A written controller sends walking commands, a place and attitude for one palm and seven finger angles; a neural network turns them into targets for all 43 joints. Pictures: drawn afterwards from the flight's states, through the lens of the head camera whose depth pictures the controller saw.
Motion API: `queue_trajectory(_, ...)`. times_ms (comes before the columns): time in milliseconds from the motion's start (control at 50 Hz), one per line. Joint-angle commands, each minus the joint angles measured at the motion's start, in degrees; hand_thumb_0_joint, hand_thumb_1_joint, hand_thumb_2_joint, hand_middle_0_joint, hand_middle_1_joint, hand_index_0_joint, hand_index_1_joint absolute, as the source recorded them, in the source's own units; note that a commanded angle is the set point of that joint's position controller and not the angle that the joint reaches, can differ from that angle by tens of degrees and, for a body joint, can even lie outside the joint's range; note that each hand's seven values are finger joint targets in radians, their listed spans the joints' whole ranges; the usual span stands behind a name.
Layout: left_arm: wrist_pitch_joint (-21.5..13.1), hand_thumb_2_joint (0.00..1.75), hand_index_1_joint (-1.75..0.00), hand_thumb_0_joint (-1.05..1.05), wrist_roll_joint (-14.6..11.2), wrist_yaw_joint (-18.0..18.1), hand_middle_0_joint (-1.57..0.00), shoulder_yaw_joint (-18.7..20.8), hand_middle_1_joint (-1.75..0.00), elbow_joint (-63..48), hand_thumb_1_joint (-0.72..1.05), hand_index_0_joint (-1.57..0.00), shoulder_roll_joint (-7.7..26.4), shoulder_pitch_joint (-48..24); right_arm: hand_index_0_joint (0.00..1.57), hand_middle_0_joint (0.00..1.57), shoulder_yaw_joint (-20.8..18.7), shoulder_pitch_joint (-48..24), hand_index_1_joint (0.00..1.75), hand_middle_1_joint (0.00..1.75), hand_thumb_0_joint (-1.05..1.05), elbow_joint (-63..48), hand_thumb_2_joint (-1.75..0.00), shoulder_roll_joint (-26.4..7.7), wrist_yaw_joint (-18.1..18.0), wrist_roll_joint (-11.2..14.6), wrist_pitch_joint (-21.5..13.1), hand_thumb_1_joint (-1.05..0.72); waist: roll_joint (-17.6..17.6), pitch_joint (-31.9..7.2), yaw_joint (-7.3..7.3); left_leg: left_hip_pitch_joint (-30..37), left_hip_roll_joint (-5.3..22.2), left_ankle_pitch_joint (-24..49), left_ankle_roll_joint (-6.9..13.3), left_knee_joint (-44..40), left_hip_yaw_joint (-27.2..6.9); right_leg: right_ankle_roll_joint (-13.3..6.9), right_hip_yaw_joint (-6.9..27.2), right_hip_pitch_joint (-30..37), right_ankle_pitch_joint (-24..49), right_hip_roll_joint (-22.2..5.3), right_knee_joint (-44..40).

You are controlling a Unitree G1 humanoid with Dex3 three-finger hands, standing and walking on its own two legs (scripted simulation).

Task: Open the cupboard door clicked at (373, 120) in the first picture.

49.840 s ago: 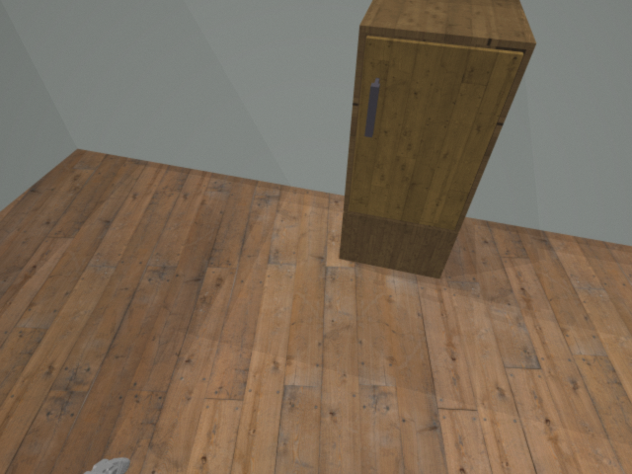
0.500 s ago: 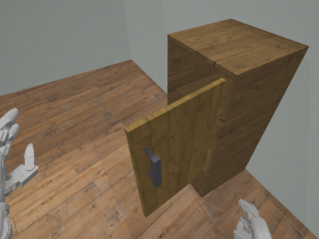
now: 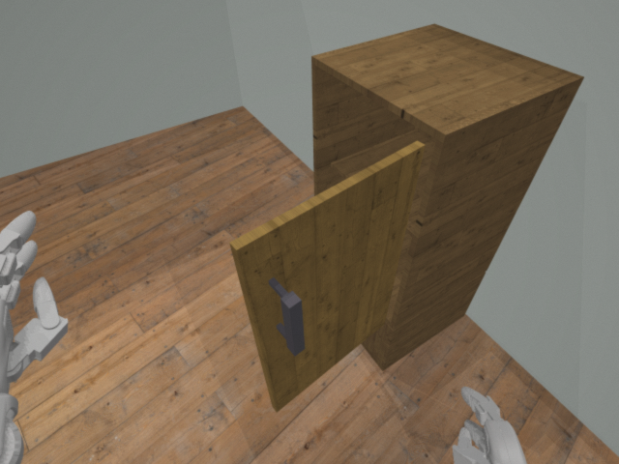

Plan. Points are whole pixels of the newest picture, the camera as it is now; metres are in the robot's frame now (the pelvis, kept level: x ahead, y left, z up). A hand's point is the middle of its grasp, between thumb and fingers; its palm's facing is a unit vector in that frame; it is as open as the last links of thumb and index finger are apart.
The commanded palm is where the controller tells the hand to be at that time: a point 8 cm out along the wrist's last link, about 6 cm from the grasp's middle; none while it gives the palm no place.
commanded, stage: step back with the hand held close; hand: left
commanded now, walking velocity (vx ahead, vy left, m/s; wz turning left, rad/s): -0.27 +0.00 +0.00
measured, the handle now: (286, 317) +0.35 +0.08 -0.05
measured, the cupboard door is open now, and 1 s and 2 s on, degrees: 97 97 97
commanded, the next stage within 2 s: stop stepping back and stand still in 1.42 s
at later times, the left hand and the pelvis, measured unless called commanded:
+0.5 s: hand (5, 397) +0.13 +0.29 +0.15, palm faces +0.44 -0.75 -0.49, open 7.4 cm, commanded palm +0.07 +0.32 +0.17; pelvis -0.07 +0.02 -0.01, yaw -1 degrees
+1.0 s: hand out of the picture +0.07 +0.28 +0.16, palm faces +0.47 -0.72 -0.51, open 7.4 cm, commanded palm +0.00 +0.31 +0.17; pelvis -0.13 +0.01 -0.03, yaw +2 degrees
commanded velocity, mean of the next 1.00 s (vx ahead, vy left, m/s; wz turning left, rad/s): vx -0.31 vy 0.00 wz -0.01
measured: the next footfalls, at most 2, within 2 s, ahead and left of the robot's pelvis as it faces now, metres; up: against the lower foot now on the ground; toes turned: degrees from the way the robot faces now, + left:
left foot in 1.40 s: -0.19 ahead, +0.08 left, +0.00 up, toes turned +1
right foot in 1.70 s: -0.28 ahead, -0.16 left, +0.00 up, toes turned +0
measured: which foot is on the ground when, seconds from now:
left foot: down 0.00-1.00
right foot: down 0.00-1.00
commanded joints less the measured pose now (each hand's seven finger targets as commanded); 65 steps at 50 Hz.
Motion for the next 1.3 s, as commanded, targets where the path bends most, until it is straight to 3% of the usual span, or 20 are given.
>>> queue_trajectory(0, -5.09, 0.9, -0.3, 0.0, 0.18, 0.9, -0.2, 6.77, -0.3, -12.95, 0.9, -0.2, 11.59, 0.24, 0.2, 0.2, -3.49, -6.36, 0.3, 0.3, 0.0, -9.94, -0.9, -7.36, -0.43, 0.02, -1.28, -0.9, -1.23, -4.95, -2.06, -5.1, 0.24, 13.09, 1.72, -1.56, 0.68, -0.62, 5.59, 0.43, 11.64, -5.73, -3.54)
queue_trajectory(80, -5.28, 0.9, -0.3, 0.0, -0.2, 1.48, -0.2, 8.78, -0.3, -16.53, 0.9, -0.2, 13.15, 5.06, 0.2, 0.2, -4.12, -6.55, 0.3, 0.3, 0.0, -11.7, -0.9, -7.31, -0.65, 0.14, 0.16, -0.9, 0.58, -12.61, -1.66, -5.11, 1.48, 25.39, 0.98, -1.39, 0.33, -0.04, 3.12, 5.62, 23.14, -4.8, 2.81)
queue_trajectory(180, -4.96, 0.9, -0.3, 0.0, -0.56, 2.11, -0.2, 10.9, -0.3, -17.23, 0.9, -0.2, 14.68, 7.26, 0.2, 0.2, -4.74, -6.75, 0.3, 0.3, 0.0, -12.84, -0.9, -6.86, -1.0, 0.57, 2.01, -0.9, -2.46, -12.95, -1.81, -8.02, 1.76, 25.81, 0.62, -0.65, -0.12, 0.11, 3.44, 5.26, 26.06, -4.87, 5.01)
queue_trajectory(260, -5.03, 0.9, -0.3, 0.0, -0.37, 2.45, -0.2, 9.87, -0.3, -16.3, 0.9, -0.2, 13.82, 6.22, 0.2, 0.2, -4.76, -6.89, 0.3, 0.3, 0.0, -12.95, -0.9, -7.2, -1.27, 0.8, 2.27, -0.9, -0.73, -8.74, -1.93, -12.52, 2.44, 17.27, 1.57, -2.96, -1.15, 0.74, 3.59, 2.68, 16.41, -4.04, 4.54)
queue_trajectory(340, -5.67, 0.9, -0.3, 0.0, 0.66, 2.77, -0.2, 9.38, -0.3, -16.4, 0.9, -0.2, 13.65, 3.54, 0.2, 0.2, -4.74, -6.8, 0.3, 0.3, 0.0, -13.05, -0.9, -8.31, -1.36, 0.71, 1.8, -0.9, 1.21, -4.2, -1.97, -22.82, 3.28, -0.13, 3.5, -6.61, -3.0, 1.16, 4.18, 4.15, 5.94, -2.96, 5.07)
queue_trajectory(480, -7.38, 0.9, -0.3, 0.0, 2.75, 3.45, -0.2, 9.37, -0.3, -18.75, 0.9, -0.2, 13.29, -0.03, 0.2, 0.2, -4.61, -5.34, 0.3, 0.3, 0.0, -13.92, -0.9, -8.61, -1.2, 0.5, 0.13, -0.9, 1.42, -2.08, -2.29, -36.95, 4.49, -20.84, 6.19, -7.59, -4.98, 1.49, 6.02, 8.42, -2.79, -2.42, 9.67)
queue_trajectory(600, -8.69, 0.9, -0.3, 0.0, 2.65, 4.07, -0.2, 10.57, -0.3, -20.63, 0.9, -0.2, 14.59, -0.92, 0.2, 0.2, -4.7, -3.3, 0.3, 0.3, 0.0, -13.05, -0.9, -8.19, -0.83, 0.15, -1.54, -0.9, -2.52, -2.86, -2.97, -30.89, 1.08, -19.94, 4.67, 0.88, -3.59, -0.42, 10.83, -1.31, -10.94, -5.05, 2.92)
queue_trajectory(660, -9.14, 0.9, -0.3, 0.0, 1.9, 4.37, -0.2, 10.48, -0.3, -21.16, 0.9, -0.2, 14.54, -0.19, 0.2, 0.2, -4.37, -3.02, 0.3, 0.3, 0.0, -12.27, -0.9, -7.83, -0.9, -0.03, -1.99, -0.9, -1.34, -2.96, -3.28, -27.38, 1.04, -17.42, 3.75, -0.13, -4.16, -0.4, 9.14, -5.21, -11.63, -4.84, 2.62)
queue_trajectory(720, -9.36, 0.9, -0.3, 0.0, 2.05, 4.54, -0.2, 11.52, -0.3, -19.78, 0.9, -0.2, 14.5, 1.06, 0.2, 0.2, -4.65, -3.42, 0.3, 0.3, 0.0, -11.99, -0.9, -8.31, -0.93, 0.13, -2.12, -0.9, 1.18, -3.46, -2.91, -34.07, 3.18, -20.52, 4.94, -3.57, -5.6, 0.65, 7.72, 0.76, -7.35, -2.84, 7.93)
queue_trajectory(800, -9.66, 0.9, -0.3, 0.0, 2.22, 4.28, -0.2, 12.95, -0.3, -18.79, 0.9, -0.2, 15.13, 2.09, 0.2, 0.2, -5.14, -3.74, 0.3, 0.3, 0.0, -12.06, -0.9, -8.12, -0.74, 0.5, -2.36, -0.9, -1.12, -5.39, -2.57, -37.27, 2.63, -20.08, 5.29, -1.48, -4.44, 0.42, 9.66, 4.66, -0.13, -2.92, 10.55)
queue_trajectory(860, -10.04, 0.9, -0.3, 0.0, 2.53, 4.04, -0.2, 13.59, -0.3, -18.5, 0.9, -0.2, 15.18, 3.02, 0.2, 0.2, -5.42, -3.89, 0.3, 0.3, 0.0, -12.05, -0.9, -8.09, -0.49, 0.29, -2.51, -0.9, -2.22, -4.41, -2.57, -39.6, 2.2, -24.38, 5.61, 0.61, -4.03, -0.17, 12.5, 3.66, -4.23, -3.78, 9.56)
queue_trajectory(960, -10.13, 0.9, -0.3, 0.0, 1.64, 4.09, -0.2, 12.93, -0.3, -21.94, 0.9, -0.2, 15.85, 1.1, 0.2, 0.2, -5.4, -3.32, 0.3, 0.3, 0.0, -11.04, -0.9, -7.78, -0.34, -0.03, -2.24, -0.9, -5.21, -4.75, -3.59, -30.25, 0.64, -20.41, 4.29, 3.69, -3.78, -0.58, 13.07, -7.47, -9.62, -5.23, 5.17)
queue_trajectory(1020, -10.37, 0.9, -0.3, 0.0, 1.96, 4.33, -0.2, 13.39, -0.3, -22.96, 0.9, -0.2, 15.37, 1.29, 0.2, 0.2, -5.57, -3.19, 0.3, 0.3, 0.0, -11.3, -0.9, -8.28, -0.58, -0.16, -2.25, -0.9, 0.38, -5.55, -3.68, -37.13, 3.98, -26.52, 6.15, -1.97, -7.31, 0.69, 10.57, -2.16, -9.31, -2.33, 13.15)
queue_trajectory(1080, -10.77, 0.9, -0.3, 0.0, 2.73, 4.44, -0.2, 15.32, -0.3, -23.64, 0.9, -0.2, 15.38, 1.86, 0.2, 0.2, -5.81, -4.85, 0.3, 0.3, 0.0, -11.55, -0.9, -7.75, -0.77, -0.19, -2.93, -0.9, 6.6, -7.54, -2.42, -46.98, 9.59, -27.07, 8.42, -7.21, -11.1, 1.44, 6.89, 9.17, 1.82, 1.81, 29.01)
queue_trajectory(1120, -11.34, 0.9, -0.3, 0.0, 2.15, 3.97, -0.2, 17.51, -0.3, -25.1, 0.9, -0.2, 17.17, 3.37, 0.2, 0.2, -6.48, -5.07, 0.3, 0.3, 0.0, -11.92, -0.9, -7.36, -0.47, 0.01, -3.83, -0.9, 4.42, -10.35, -2.03, -41.47, 8.92, -17.56, 7.95, -2.53, -8.73, 0.79, 8.76, 7.57, 7.51, 1.84, 29.07)
queue_trajectory(1160, -11.7, 0.9, -0.3, 0.0, 1.8, 3.4, -0.2, 17.97, -0.3, -21.1, 0.9, -0.2, 16.59, 7.67, 0.2, 0.2, -7.12, -5.02, 0.3, 0.3, 0.0, -12.08, -0.9, -6.78, -0.2, 0.4, -4.43, -0.9, -0.63, -7.65, -2.37, -37.61, 5.5, -21.18, 5.9, 4.14, -3.86, -1.22, 16.24, -0.02, 4.99, -1.14, 19.49)
queue_trajectory(1180, -11.82, 0.9, -0.3, 0.0, 1.29, 3.19, -0.2, 17.73, -0.3, -21.03, 0.9, -0.2, 17.25, 8.22, 0.2, 0.2, -6.98, -3.49, 0.3, 0.3, 0.0, -11.47, -0.9, -6.01, 0.14, 0.61, -4.49, -0.9, -5.86, -7.7, -3.5, -29.48, 1.87, -18.19, 3.23, 10.51, 0.05, -3.23, 21.97, -8.58, 6.22, -5.66, 10.6)
queue_trajectory(1220, -10.18, 0.9, -0.3, 0.0, 0.3, 3.72, -0.2, 15.86, -0.3, -22.11, 0.9, -0.2, 18.31, 3.59, 0.2, 0.2, -7.41, -2.83, 0.3, 0.3, 0.0, -8.63, -0.9, -5.25, 1.19, 0.22, -3.09, -0.9, -15.22, -8.7, -3.18, -15.61, -3.02, -12.96, -1.07, 31.65, 3.68, -8.16, 33.25, -24.35, -13.61, -17.54, -7.33)
queue_trajectory(1240, -9.81, 0.9, -0.3, 0.0, 0.41, 3.97, -0.2, 14.16, -0.3, -23.41, 0.9, -0.2, 17.94, 0.43, 0.2, 0.2, -7.46, -3.69, 0.3, 0.3, 0.0, -7.54, -0.9, -5.01, 1.6, -0.3, -2.43, -0.9, -15.99, -7.8, -3.15, -12.21, -2.96, -13.22, -1.52, 40.87, 2.83, -10.2, 35.11, -29.61, -18.53, -20.02, -11.77)
queue_trajectory(1280, -9.13, 0.9, -0.3, 0.0, 0.94, 3.88, -0.2, 12.65, -0.3, -21.96, 0.9, -0.2, 17.06, -1.3, 0.2, 0.2, -6.27, -3.48, 0.3, 0.3, 0.0, -7.43, -0.9, -4.11, 1.7, -0.5, -1.74, -0.9, -20.51, -5.73, -3.69, -8.77, -1.19, -13.13, -0.73, 37.4, 1.81, -7.91, 26.6, -31.4, -14.07, -16.94, -10.37)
